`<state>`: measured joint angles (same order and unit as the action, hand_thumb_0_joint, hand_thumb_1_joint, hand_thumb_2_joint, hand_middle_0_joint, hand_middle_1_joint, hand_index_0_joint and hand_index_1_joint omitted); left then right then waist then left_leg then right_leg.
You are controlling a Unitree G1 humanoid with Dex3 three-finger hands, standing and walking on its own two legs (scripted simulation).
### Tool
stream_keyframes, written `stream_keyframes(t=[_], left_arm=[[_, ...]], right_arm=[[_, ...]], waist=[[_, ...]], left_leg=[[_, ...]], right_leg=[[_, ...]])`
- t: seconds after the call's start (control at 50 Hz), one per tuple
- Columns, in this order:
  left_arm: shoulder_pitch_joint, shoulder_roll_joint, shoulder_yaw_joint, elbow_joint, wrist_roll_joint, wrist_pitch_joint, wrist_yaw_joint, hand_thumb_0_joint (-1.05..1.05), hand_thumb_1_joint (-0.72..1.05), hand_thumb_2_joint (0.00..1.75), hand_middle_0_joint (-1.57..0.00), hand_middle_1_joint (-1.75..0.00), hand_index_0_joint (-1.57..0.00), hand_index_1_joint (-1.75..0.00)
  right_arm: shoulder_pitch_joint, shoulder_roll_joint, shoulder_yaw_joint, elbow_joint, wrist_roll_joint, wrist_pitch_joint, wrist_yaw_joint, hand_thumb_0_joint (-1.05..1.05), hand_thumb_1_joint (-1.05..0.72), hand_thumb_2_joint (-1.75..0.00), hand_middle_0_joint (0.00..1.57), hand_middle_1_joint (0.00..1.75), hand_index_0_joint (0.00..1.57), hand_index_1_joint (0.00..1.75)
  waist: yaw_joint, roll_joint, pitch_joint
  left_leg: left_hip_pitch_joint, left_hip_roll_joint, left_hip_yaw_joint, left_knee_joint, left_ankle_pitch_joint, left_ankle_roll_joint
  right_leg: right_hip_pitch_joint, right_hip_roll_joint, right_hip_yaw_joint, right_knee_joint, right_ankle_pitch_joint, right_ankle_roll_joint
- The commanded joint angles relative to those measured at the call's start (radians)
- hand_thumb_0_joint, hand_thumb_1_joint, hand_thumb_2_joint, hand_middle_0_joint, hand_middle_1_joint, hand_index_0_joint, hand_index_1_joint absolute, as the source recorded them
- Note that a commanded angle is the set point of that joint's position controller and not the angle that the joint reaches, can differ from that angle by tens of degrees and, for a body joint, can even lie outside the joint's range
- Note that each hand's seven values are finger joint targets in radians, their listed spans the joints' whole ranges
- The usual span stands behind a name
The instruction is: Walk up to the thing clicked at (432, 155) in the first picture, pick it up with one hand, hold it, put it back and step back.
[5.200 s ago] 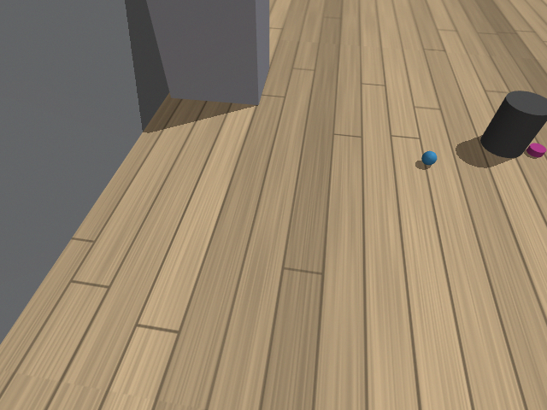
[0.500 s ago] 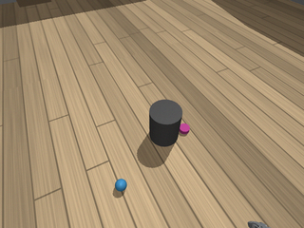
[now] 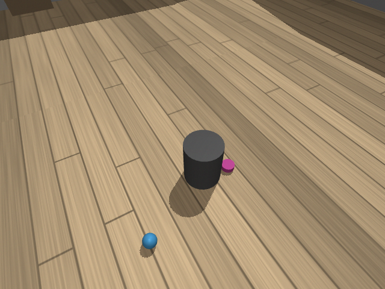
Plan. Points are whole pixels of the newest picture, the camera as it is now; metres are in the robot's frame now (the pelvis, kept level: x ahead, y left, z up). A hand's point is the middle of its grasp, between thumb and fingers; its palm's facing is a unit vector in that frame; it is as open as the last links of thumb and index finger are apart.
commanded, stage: walk up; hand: left
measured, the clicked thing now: (149, 240) +0.47 +0.22 -0.74
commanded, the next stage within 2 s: stand in 0.10 s
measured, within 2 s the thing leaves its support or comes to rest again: neither
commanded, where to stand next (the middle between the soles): +0.09 -0.01 m, yaw -1 degrees
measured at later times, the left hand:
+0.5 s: hand out of the picture +0.09 +0.25 -0.16, palm faces -0.01 -0.94 -0.34, open 7.4 cm
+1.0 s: hand out of the picture +0.10 +0.25 -0.15, palm faces -0.01 -0.94 -0.34, open 7.4 cm
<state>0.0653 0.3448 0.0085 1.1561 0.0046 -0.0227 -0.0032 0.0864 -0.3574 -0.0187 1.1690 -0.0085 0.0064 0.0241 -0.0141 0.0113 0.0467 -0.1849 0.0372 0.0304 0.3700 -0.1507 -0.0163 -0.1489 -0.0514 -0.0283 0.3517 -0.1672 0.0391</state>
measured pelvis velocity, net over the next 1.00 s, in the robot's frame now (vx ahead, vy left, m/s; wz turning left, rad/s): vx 0.02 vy -0.01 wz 0.01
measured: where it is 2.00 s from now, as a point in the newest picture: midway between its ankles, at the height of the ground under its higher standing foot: outside the picture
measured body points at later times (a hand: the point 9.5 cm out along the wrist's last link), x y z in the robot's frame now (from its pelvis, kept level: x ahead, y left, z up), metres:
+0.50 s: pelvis +0.02 +0.00 +0.00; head +0.03 +0.00 +0.45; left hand +0.09 +0.30 -0.13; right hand +0.11 -0.31 -0.13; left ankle +0.03 +0.13 -0.75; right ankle +0.02 -0.15 -0.75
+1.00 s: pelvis +0.02 -0.01 +0.00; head +0.03 -0.01 +0.45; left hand +0.10 +0.30 -0.13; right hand +0.10 -0.31 -0.13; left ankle +0.03 +0.13 -0.75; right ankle +0.02 -0.15 -0.75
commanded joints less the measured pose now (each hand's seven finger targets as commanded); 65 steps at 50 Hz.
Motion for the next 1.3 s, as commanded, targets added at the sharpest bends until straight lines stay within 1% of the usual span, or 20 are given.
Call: stream_keyframes(t=[0.0, 0.06, 0.08, 0.14, 0.2, 0.22, 0.26, 0.3, 0.34, 0.38, 0.44, 0.54, 0.64, 0.68, 0.8, 0.86, 0.94, 1.14, 1.24, 1.28], left_arm=[[-0.043, 0.221, 0.037, -0.054, 0.003, -0.017, 0.013, 0.0, 0.9, 0.9, -0.2, -0.3, -0.2, -0.3], [-0.053, 0.221, 0.038, -0.06, 0.001, -0.015, 0.013, 0.0, 0.9, 0.9, -0.2, -0.3, -0.2, -0.3], [-0.028, 0.219, 0.038, -0.048, 0.004, -0.01, 0.01, 0.0, 0.9, 0.9, -0.2, -0.3, -0.2, -0.3], [-0.028, 0.211, 0.036, -0.052, 0.006, -0.007, 0.006, 0.0, 0.9, 0.9, -0.2, -0.3, -0.2, -0.3], [-0.024, 0.213, 0.036, -0.054, 0.008, -0.01, 0.006, 0.0, 0.9, 0.9, -0.2, -0.3, -0.2, -0.3], [-0.026, 0.221, 0.038, -0.057, 0.007, -0.013, 0.007, 0.0, 0.9, 0.9, -0.2, -0.3, -0.2, -0.3], [-0.021, 0.22, 0.037, -0.056, 0.005, -0.014, 0.007, 0.0, 0.9, 0.9, -0.2, -0.3, -0.2, -0.3], [-0.025, 0.219, 0.038, -0.057, 0.006, -0.013, 0.007, 0.0, 0.9, 0.9, -0.2, -0.3, -0.2, -0.3], [-0.018, 0.22, 0.038, -0.056, 0.004, -0.011, 0.007, 0.0, 0.9, 0.9, -0.2, -0.3, -0.2, -0.3], [-0.021, 0.22, 0.037, -0.057, 0.004, -0.009, 0.006, 0.0, 0.9, 0.9, -0.2, -0.3, -0.2, -0.3], [-0.014, 0.219, 0.037, -0.054, 0.007, -0.008, 0.006, 0.0, 0.9, 0.9, -0.2, -0.3, -0.2, -0.3], [-0.008, 0.217, 0.037, -0.058, 0.007, -0.008, 0.007, 0.0, 0.9, 0.9, -0.2, -0.3, -0.2, -0.3], [-0.014, 0.22, 0.037, -0.058, 0.005, -0.006, 0.007, 0.0, 0.9, 0.9, -0.2, -0.3, -0.2, -0.3], [-0.012, 0.218, 0.036, -0.059, 0.005, -0.007, 0.008, 0.0, 0.9, 0.9, -0.2, -0.3, -0.2, -0.3], [-0.006, 0.228, 0.037, -0.064, 0.007, -0.008, 0.008, 0.0, 0.9, 0.9, -0.2, -0.3, -0.2, -0.3], [-0.005, 0.22, 0.036, -0.066, 0.006, -0.009, 0.008, 0.0, 0.9, 0.9, -0.2, -0.3, -0.2, -0.3], [-0.007, 0.224, 0.038, -0.066, 0.004, -0.005, 0.007, 0.0, 0.9, 0.9, -0.2, -0.3, -0.2, -0.3], [0.004, 0.221, 0.034, -0.069, 0.004, -0.005, 0.008, 0.0, 0.9, 0.9, -0.2, -0.3, -0.2, -0.3], [0.004, 0.224, 0.034, -0.067, 0.008, -0.003, 0.008, 0.0, 0.9, 0.9, -0.2, -0.3, -0.2, -0.3], [0.013, 0.22, 0.033, -0.067, 0.006, -0.004, 0.007, 0.0, 0.9, 0.9, -0.2, -0.3, -0.2, -0.3]], right_arm=[[-0.064, -0.208, -0.034, -0.066, 0.006, -0.022, -0.013, 0.0, -0.9, -0.9, 0.2, 0.3, 0.2, 0.3], [-0.055, -0.212, -0.034, -0.066, 0.005, -0.02, -0.014, 0.0, -0.9, -0.9, 0.2, 0.3, 0.2, 0.3], [-0.056, -0.198, -0.029, -0.073, -0.004, -0.028, -0.017, 0.0, -0.9, -0.9, 0.2, 0.3, 0.2, 0.3], [-0.07, -0.216, -0.032, -0.077, -0.005, -0.033, -0.021, 0.0, -0.9, -0.9, 0.2, 0.3, 0.2, 0.3], [-0.055, -0.21, -0.03, -0.077, -0.002, -0.034, -0.022, 0.0, -0.9, -0.9, 0.2, 0.3, 0.2, 0.3], [-0.059, -0.203, -0.029, -0.08, -0.003, -0.036, -0.021, 0.0, -0.9, -0.9, 0.2, 0.3, 0.2, 0.3], [-0.055, -0.207, -0.029, -0.082, -0.003, -0.039, -0.022, 0.0, -0.9, -0.9, 0.2, 0.3, 0.2, 0.3], [-0.045, -0.205, -0.027, -0.081, -0.001, -0.04, -0.024, 0.0, -0.9, -0.9, 0.2, 0.3, 0.2, 0.3], [-0.051, -0.21, -0.027, -0.079, 0.0, -0.04, -0.026, 0.0, -0.9, -0.9, 0.2, 0.3, 0.2, 0.3], [-0.054, -0.204, -0.024, -0.082, 0.001, -0.038, -0.025, 0.0, -0.9, -0.9, 0.2, 0.3, 0.2, 0.3], [-0.063, -0.206, -0.025, -0.084, -0.001, -0.037, -0.027, 0.0, -0.9, -0.9, 0.2, 0.3, 0.2, 0.3], [-0.064, -0.209, -0.024, -0.082, 0.002, -0.037, -0.027, 0.0, -0.9, -0.9, 0.2, 0.3, 0.2, 0.3], [-0.061, -0.207, -0.023, -0.083, 0.0, -0.035, -0.026, 0.0, -0.9, -0.9, 0.2, 0.3, 0.2, 0.3], [-0.07, -0.208, -0.024, -0.085, 0.001, -0.034, -0.025, 0.0, -0.9, -0.9, 0.2, 0.3, 0.2, 0.3], [-0.059, -0.203, -0.023, -0.085, 0.001, -0.034, -0.025, 0.0, -0.9, -0.9, 0.2, 0.3, 0.2, 0.3], [-0.052, -0.206, -0.021, -0.083, 0.0, -0.035, -0.025, 0.0, -0.9, -0.9, 0.2, 0.3, 0.2, 0.3], [-0.05, -0.206, -0.019, -0.081, 0.0, -0.035, -0.027, 0.0, -0.9, -0.9, 0.2, 0.3, 0.2, 0.3], [-0.045, -0.209, -0.019, -0.081, -0.001, -0.037, -0.029, 0.0, -0.9, -0.9, 0.2, 0.3, 0.2, 0.3], [-0.035, -0.207, -0.019, -0.082, 0.0, -0.032, -0.027, 0.0, -0.9, -0.9, 0.2, 0.3, 0.2, 0.3], [-0.044, -0.211, -0.019, -0.081, 0.0, -0.034, -0.026, 0.0, -0.9, -0.9, 0.2, 0.3, 0.2, 0.3]], waist=[[0.012, 0.0, -0.086], [0.01, 0.0, -0.089], [0.009, -0.02, -0.093], [0.012, -0.003, -0.063], [0.006, -0.005, -0.079], [0.007, -0.013, -0.088], [0.005, -0.011, -0.1], [0.001, -0.008, -0.112], [0.007, -0.003, -0.104], [0.005, 0.0, -0.095], [0.006, -0.004, -0.09], [0.01, -0.005, -0.096], [0.007, -0.008, -0.068], [0.01, -0.012, -0.069], [0.008, -0.018, -0.086], [0.008, -0.004, -0.094], [0.011, -0.008, -0.076], [0.013, -0.001, -0.085], [0.008, -0.013, -0.061], [0.015, -0.004, -0.063]], left_leg=[[0.031, 0.091, -0.108, -0.075, 0.011, 0.037], [0.027, 0.092, -0.108, -0.084, -0.003, 0.037], [0.032, 0.111, -0.125, -0.11, -0.014, 0.031], [0.014, 0.104, -0.124, -0.12, -0.065, 0.025], [0.027, 0.103, -0.117, -0.104, -0.004, 0.028], [0.047, 0.104, -0.113, -0.094, 0.049, 0.028], [0.063, 0.105, -0.104, -0.08, 0.092, 0.029], [0.072, 0.107, -0.098, -0.071, 0.131, 0.03], [0.081, 0.109, -0.101, -0.077, 0.145, 0.026], [0.066, 0.104, -0.099, -0.084, 0.11, 0.023], [0.079, 0.107, -0.097, -0.079, 0.105, 0.024], [0.089, 0.109, -0.096, -0.077, 0.145, 0.023], [0.069, 0.101, -0.097, -0.093, 0.086, 0.018], [0.077, 0.105, -0.099, -0.087, 0.086, 0.02], [0.078, 0.105, -0.098, -0.084, 0.101, 0.021], [0.083, 0.106, -0.094, -0.078, 0.135, 0.023], [0.07, 0.103, -0.096, -0.09, 0.101, 0.021], [0.087, 0.109, -0.095, -0.086, 0.15, 0.022], [0.055, 0.097, -0.095, -0.101, 0.056, 0.023], [0.068, 0.1, -0.099, -0.101, 0.07, 0.022]], right_leg=[[0.006, -0.086, 0.082, -0.062, 0.048, -0.051], [0.011, -0.087, 0.08, -0.053, 0.061, -0.048], [0.021, -0.083, 0.075, -0.054, 0.015, -0.047], [-0.001, -0.08, 0.081, -0.067, -0.01, -0.046], [0.02, -0.089, 0.083, -0.072, 0.032, -0.044], [0.023, -0.092, 0.083, -0.071, 0.047, -0.043], [0.03, -0.094, 0.083, -0.071, 0.086, -0.043], [0.05, -0.099, 0.082, -0.071, 0.129, -0.043], [0.046, -0.094, 0.077, -0.065, 0.126, -0.043], [0.039, -0.089, 0.072, -0.077, 0.092, -0.04], [0.035, -0.095, 0.079, -0.083, 0.095, -0.044], [0.043, -0.094, 0.072, -0.08, 0.128, -0.042], [0.032, -0.09, 0.073, -0.094, 0.067, -0.042], [0.026, -0.09, 0.074, -0.098, 0.054, -0.041], [0.045, -0.094, 0.072, -0.094, 0.08, -0.046], [0.058, -0.099, 0.074, -0.09, 0.124, -0.045], [0.052, -0.095, 0.073, -0.093, 0.08, -0.047], [0.053, -0.096, 0.07, -0.086, 0.114, -0.045], [0.047, -0.095, 0.07, -0.101, 0.059, -0.045], [0.04, -0.093, 0.067, -0.096, 0.058, -0.044]])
